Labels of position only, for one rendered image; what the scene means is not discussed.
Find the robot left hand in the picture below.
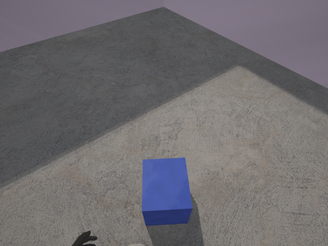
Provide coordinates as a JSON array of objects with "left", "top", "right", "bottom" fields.
[{"left": 72, "top": 231, "right": 97, "bottom": 246}]

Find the carton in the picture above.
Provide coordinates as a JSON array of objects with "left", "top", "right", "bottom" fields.
[{"left": 142, "top": 157, "right": 192, "bottom": 226}]

